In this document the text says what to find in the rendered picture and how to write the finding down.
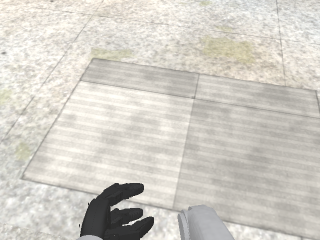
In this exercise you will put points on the robot right thigh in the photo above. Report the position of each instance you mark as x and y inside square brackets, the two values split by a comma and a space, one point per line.
[201, 222]

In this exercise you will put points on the left robot hand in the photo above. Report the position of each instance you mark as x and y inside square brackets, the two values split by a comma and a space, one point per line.
[100, 221]

